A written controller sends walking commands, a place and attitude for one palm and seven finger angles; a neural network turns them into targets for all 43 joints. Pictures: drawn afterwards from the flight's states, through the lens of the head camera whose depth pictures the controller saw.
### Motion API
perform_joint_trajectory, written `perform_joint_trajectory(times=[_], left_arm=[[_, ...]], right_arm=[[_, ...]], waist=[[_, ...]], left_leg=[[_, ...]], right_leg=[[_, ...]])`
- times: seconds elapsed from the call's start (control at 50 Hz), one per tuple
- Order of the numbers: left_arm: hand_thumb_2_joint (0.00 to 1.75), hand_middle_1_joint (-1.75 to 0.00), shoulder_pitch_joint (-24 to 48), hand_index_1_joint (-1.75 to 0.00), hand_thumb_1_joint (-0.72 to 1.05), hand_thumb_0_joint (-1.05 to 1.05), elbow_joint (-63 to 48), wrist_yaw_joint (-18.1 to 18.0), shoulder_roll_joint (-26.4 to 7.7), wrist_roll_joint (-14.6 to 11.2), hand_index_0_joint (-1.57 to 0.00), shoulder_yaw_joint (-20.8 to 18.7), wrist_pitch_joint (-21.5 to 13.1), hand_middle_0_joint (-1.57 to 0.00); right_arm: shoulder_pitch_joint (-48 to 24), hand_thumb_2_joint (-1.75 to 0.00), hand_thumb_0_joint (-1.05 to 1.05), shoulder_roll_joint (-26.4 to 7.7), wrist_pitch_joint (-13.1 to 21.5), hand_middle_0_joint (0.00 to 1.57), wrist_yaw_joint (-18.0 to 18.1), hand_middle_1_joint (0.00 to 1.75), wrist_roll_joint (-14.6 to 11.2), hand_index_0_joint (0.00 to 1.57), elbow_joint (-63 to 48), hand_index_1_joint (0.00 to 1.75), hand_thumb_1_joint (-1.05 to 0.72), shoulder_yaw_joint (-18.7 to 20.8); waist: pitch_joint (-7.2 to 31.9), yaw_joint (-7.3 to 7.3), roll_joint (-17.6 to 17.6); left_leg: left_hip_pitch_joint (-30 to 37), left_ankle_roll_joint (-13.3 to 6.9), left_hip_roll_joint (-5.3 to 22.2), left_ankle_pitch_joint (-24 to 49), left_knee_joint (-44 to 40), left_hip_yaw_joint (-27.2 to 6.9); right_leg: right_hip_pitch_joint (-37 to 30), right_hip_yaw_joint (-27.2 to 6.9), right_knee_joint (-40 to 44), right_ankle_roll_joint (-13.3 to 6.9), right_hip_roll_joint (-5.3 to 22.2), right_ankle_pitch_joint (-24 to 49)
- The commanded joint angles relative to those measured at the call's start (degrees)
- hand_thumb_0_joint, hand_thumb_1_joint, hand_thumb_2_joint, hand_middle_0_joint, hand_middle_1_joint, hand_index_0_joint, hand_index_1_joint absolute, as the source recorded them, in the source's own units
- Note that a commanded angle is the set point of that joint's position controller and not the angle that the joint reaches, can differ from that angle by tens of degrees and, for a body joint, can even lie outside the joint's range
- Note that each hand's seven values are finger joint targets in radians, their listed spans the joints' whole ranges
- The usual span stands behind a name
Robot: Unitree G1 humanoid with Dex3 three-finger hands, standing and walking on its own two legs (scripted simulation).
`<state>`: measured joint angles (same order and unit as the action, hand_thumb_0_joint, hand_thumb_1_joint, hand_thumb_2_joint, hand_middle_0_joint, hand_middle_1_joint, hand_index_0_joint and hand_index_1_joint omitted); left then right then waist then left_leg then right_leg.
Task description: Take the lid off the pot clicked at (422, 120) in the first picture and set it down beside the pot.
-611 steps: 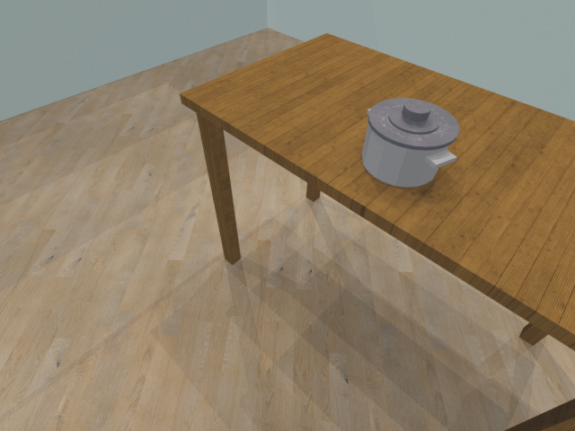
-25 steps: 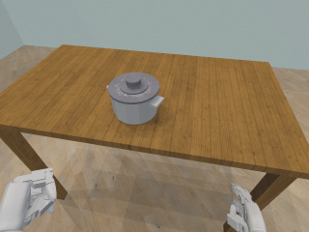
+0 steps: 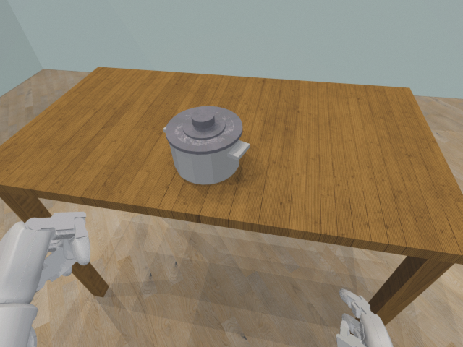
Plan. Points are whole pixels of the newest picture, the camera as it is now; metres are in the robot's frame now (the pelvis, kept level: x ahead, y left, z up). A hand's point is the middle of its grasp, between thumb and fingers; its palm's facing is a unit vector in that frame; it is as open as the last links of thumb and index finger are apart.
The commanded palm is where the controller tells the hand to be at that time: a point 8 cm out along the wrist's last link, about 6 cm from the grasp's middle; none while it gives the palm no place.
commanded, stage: reach forward and open the fingers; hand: left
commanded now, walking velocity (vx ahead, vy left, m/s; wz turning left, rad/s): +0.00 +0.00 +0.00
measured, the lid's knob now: (203, 118) +0.54 +0.15 +0.13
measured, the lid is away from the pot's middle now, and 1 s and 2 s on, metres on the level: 0.00 0.00 0.00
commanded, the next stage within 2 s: move the open hand above the knob in 1.02 s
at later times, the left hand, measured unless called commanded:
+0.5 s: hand (62, 237) +0.20 +0.26 +0.16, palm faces -0.16 +0.02 -0.99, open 5.0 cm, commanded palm +0.19 +0.26 +0.22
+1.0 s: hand (74, 191) +0.25 +0.26 +0.19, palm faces -0.08 +0.05 -1.00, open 10.0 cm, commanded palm +0.22 +0.25 +0.25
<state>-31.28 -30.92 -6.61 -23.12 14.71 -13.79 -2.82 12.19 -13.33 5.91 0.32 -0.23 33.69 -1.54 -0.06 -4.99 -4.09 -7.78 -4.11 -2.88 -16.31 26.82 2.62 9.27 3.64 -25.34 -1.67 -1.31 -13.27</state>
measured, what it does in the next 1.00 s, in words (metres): stands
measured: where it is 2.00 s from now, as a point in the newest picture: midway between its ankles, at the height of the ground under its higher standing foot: outside the picture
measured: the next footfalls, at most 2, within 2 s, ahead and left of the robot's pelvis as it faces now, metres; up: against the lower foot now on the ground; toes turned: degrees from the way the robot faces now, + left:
none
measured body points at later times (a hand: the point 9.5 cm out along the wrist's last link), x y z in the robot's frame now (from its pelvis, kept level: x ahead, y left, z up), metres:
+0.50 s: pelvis -0.02 +0.00 +0.00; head -0.02 -0.05 +0.45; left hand +0.20 +0.26 +0.21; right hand +0.20 -0.21 -0.09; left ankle -0.02 +0.07 -0.74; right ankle +0.01 -0.10 -0.74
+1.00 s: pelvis -0.04 +0.01 +0.00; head -0.04 -0.05 +0.45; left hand +0.25 +0.25 +0.25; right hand +0.17 -0.21 -0.10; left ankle -0.02 +0.07 -0.74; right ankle +0.01 -0.10 -0.74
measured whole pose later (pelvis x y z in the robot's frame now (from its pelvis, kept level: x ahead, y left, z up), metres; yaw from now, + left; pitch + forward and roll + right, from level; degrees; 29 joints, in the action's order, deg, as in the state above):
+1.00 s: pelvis -0.04 +0.01 +0.00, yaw +2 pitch -2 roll +0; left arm 10.7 -9.0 24.0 -42.4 41.8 -3.1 3.0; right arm 7.9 -17.4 -2.8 -1.3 -3.6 31.8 -2.0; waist -1.0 -3.4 -7.8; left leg -11.3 -5.2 -5.1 -11.0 24.5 1.9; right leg 13.4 4.5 -25.7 -1.0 1.0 -10.0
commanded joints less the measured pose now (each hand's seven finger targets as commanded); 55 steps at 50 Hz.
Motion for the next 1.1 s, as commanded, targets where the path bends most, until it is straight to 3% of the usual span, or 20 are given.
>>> perform_joint_trajectory(times=[0.0,0.04,0.08,0.14,0.18,0.32,0.38,0.46,0.48,0.52,0.56,0.58,0.6,0.66,0.7,0.76,0.9,0.98,1.0,1.08], left_arm=[[1.0,-1.32,-0.2,-1.32,0.74,0.0,-12.8,-2.5,-17.7,21.7,-1.25,-5.5,6.0,-1.25],[1.05,-1.25,3.2,-1.25,0.67,0.0,-12.0,0.0,-21.6,26.9,-1.24,-5.4,8.7,-1.24],[1.09,-1.18,7.1,-1.18,0.6,0.0,-11.0,3.7,-23.8,28.6,-1.22,-4.6,9.9,-1.22],[1.15,-1.07,9.1,-1.07,0.5,0.0,-5.4,9.4,-27.1,28.2,-1.19,-4.9,9.4,-1.19],[1.19,-1.0,13.4,-1.0,0.44,0.0,-7.9,13.0,-28.1,26.5,-1.17,-3.8,8.3,-1.17],[1.34,-0.76,25.5,-0.76,0.21,0.0,2.3,22.3,-34.1,25.3,-1.08,-5.7,5.4,-1.08],[1.39,-0.65,32.4,-0.65,0.12,0.0,-1.8,24.6,-33.7,24.4,-1.05,-4.0,3.2,-1.05],[1.42,-0.51,29.0,-0.51,0.0,0.0,3.8,24.8,-35.5,24.3,-0.99,-7.6,2.5,-0.99],[1.43,-0.47,36.5,-0.47,-0.03,0.0,3.7,25.5,-36.0,24.9,-0.98,-5.9,2.3,-0.98],[1.45,-0.4,39.3,-0.4,-0.09,0.0,7.5,25.3,-34.3,24.7,-0.95,-4.2,2.4,-0.95],[1.47,-0.33,37.9,-0.33,-0.14,0.0,5.8,24.9,-35.1,24.6,-0.93,-5.6,2.6,-0.93],[1.48,-0.29,43.9,-0.29,-0.17,0.0,3.1,25.7,-35.6,25.2,-0.92,-3.9,2.2,-0.92],[1.49,-0.26,42.9,-0.26,-0.2,0.0,5.5,25.6,-33.8,24.7,-0.9,-2.8,2.5,-0.9],[1.53,-0.15,42.4,-0.15,-0.29,0.0,9.0,25.2,-35.9,25.6,-0.87,-5.1,3.8,-0.87],[1.56,-0.08,49.8,-0.08,-0.36,0.0,10.4,26.1,-35.0,26.0,-0.85,-2.3,4.2,-0.85],[1.56,-0.08,48.7,-0.08,-0.36,0.0,10.4,26.1,-35.2,26.0,-0.84,-2.9,4.9,-0.84],[1.56,-0.08,58.8,-0.08,-0.36,0.0,14.7,28.2,-34.6,27.2,-0.85,0.3,6.0,-0.85],[1.56,-0.08,63.6,-0.08,-0.36,0.0,14.1,29.0,-36.9,27.9,-0.85,-0.3,6.1,-0.85],[1.56,-0.08,62.6,-0.08,-0.36,0.0,15.9,29.1,-35.7,27.6,-0.85,0.2,6.3,-0.85],[1.57,-0.08,67.1,-0.08,-0.36,0.0,18.0,30.3,-36.0,28.1,-0.85,1.3,7.0,-0.85]], right_arm=[[-12.2,-0.9,0.0,-7.6,-3.9,0.2,-1.0,0.3,-0.1,0.2,-13.7,0.3,-0.9,2.5],[-13.9,-0.9,0.0,-8.6,-7.2,0.2,-1.4,0.3,-0.8,0.2,-14.3,0.3,-0.9,2.3],[-15.2,-0.9,0.0,-8.5,-8.4,0.2,-1.3,0.3,-1.9,0.2,-14.7,0.3,-0.9,2.0],[-14.1,-0.9,0.0,-8.7,-8.5,0.2,-0.7,0.3,-2.5,0.2,-13.0,0.3,-0.9,2.5],[-14.7,-0.9,0.0,-8.7,-7.7,0.2,-0.8,0.3,-2.8,0.2,-13.4,0.3,-0.9,2.3],[-12.8,-0.9,0.0,-9.3,-6.9,0.2,-0.1,0.3,-2.6,0.2,-10.9,0.3,-0.9,2.2],[-13.4,-0.9,0.0,-8.8,-6.2,0.2,-0.6,0.3,-2.6,0.2,-12.0,0.3,-0.9,2.0],[-12.6,-0.9,0.0,-9.5,-5.5,0.2,-1.3,0.3,-2.6,0.2,-12.0,0.3,-0.9,2.6],[-13.1,-0.9,0.0,-9.1,-6.3,0.2,-1.2,0.3,-2.5,0.2,-11.4,0.3,-0.9,2.1],[-12.8,-0.9,0.0,-9.2,-6.1,0.2,-0.8,0.3,-2.8,0.2,-11.4,0.3,-0.9,2.1],[-13.6,-0.9,0.0,-9.5,-5.3,0.2,-1.4,0.3,-3.1,0.2,-12.8,0.3,-0.9,2.4],[-14.2,-0.9,0.0,-8.9,-5.6,0.2,-1.4,0.3,-2.8,0.2,-12.3,0.3,-0.9,2.0],[-13.8,-0.9,0.0,-8.4,-5.4,0.2,-1.3,0.3,-2.9,0.2,-12.4,0.3,-0.9,2.0],[-13.5,-0.9,0.0,-9.6,-5.2,0.2,-1.7,0.3,-3.2,0.2,-12.4,0.3,-0.9,2.3],[-14.1,-0.9,0.0,-8.9,-5.9,0.2,-1.3,0.3,-3.3,0.2,-12.0,0.3,-0.9,1.8],[-14.0,-0.9,0.0,-9.5,-5.1,0.2,-1.7,0.3,-3.7,0.2,-12.9,0.3,-0.9,2.2],[-13.7,-0.9,0.0,-9.0,-5.9,0.2,-1.2,0.3,-3.6,0.2,-12.2,0.3,-0.9,1.7],[-14.2,-0.9,0.0,-9.3,-5.8,0.2,-1.4,0.3,-3.4,0.2,-12.1,0.3,-0.9,1.6],[-13.7,-0.9,0.0,-9.0,-5.9,0.2,-1.2,0.3,-3.6,0.2,-12.2,0.3,-0.9,1.7],[-13.8,-0.9,0.0,-9.4,-6.3,0.2,-1.5,0.3,-3.7,0.2,-11.6,0.3,-0.9,1.4]], waist=[[5.3,-2.15,-3.3],[6.3,-1.46,-0.9],[8.1,-0.68,-0.2],[7.8,-0.11,1.4],[11.2,0.33,0.0],[6.7,1.39,3.0],[11.1,1.36,-1.3],[10.0,0.94,0.3],[10.4,1.16,0.3],[7.4,1.27,0.4],[10.4,0.86,-1.6],[13.7,0.59,-2.4],[11.4,0.72,-1.5],[9.4,0.84,-0.9],[8.9,1.01,0.2],[10.4,1.04,-2.1],[9.1,1.52,1.3],[13.0,1.29,-1.2],[11.7,1.43,1.1],[11.8,2.0,-0.2]], left_leg=[[-8.4,4.6,4.0,12.8,-4.7,-5.0],[-8.1,3.8,3.8,12.5,-4.3,-5.1],[-7.4,2.8,4.0,11.2,-4.1,-5.5],[-5.3,1.9,3.7,13.3,-4.0,-6.0],[-3.6,1.7,3.4,16.3,-3.4,-6.4],[-2.9,1.1,2.4,16.9,-4.6,-6.7],[-0.2,1.0,1.7,18.6,-4.6,-7.0],[0.6,1.1,1.8,17.4,-4.3,-6.8],[-1.8,1.2,1.5,15.3,-5.7,-6.5],[-2.3,1.2,2.0,11.1,-6.7,-6.7],[0.2,1.2,1.7,13.0,-5.4,-7.1],[-0.5,1.3,1.6,13.2,-6.7,-7.3],[-0.5,1.3,1.9,12.5,-6.7,-7.4],[-0.9,1.4,2.1,10.7,-6.4,-7.9],[-2.7,1.4,2.3,7.1,-8.2,-8.0],[-0.7,1.4,2.0,8.8,-6.6,-8.1],[-2.4,1.4,2.4,5.7,-8.3,-8.6],[-1.2,1.4,2.0,7.5,-8.0,-8.9],[-1.5,1.3,2.0,7.6,-7.5,-8.4],[-1.6,1.4,1.8,8.8,-7.6,-8.2]], right_leg=[[-0.3,-4.8,-0.5,-1.5,0.5,4.3],[-0.5,-6.2,0.2,-1.1,0.9,5.0],[-0.8,-6.0,0.7,-0.5,1.4,4.6],[-0.1,-5.2,2.3,0.4,2.2,6.5],[-1.7,-4.5,2.0,0.9,2.5,9.7],[0.0,-2.5,4.8,1.6,2.5,10.2],[-1.1,-2.2,4.6,1.5,2.4,10.7],[-1.1,-2.6,4.9,0.8,1.4,9.9],[-1.0,-2.0,5.4,1.3,2.2,7.9],[0.6,-1.8,5.9,1.3,2.2,3.7],[-0.8,-2.5,4.6,0.4,1.5,5.2],[-2.0,-2.3,4.5,0.8,2.3,5.2],[-1.1,-2.1,4.6,0.8,2.1,4.3],[-0.1,-2.3,4.0,0.1,1.3,3.0],[0.2,-2.0,4.3,0.6,2.1,0.2],[0.3,-2.4,3.0,0.0,1.5,1.7],[1.5,-1.8,3.3,0.4,2.0,0.0],[0.1,-2.3,2.9,-0.1,2.3,1.6],[0.5,-2.1,3.0,0.2,2.2,1.3],[1.2,-1.9,3.2,0.0,2.3,2.5]])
